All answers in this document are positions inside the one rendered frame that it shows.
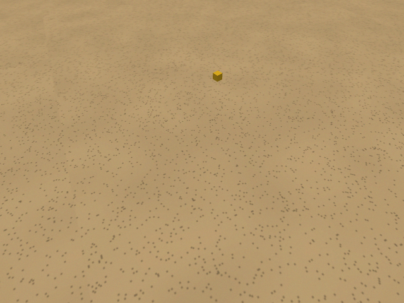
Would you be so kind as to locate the cube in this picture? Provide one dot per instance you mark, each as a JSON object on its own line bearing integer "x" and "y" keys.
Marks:
{"x": 217, "y": 76}

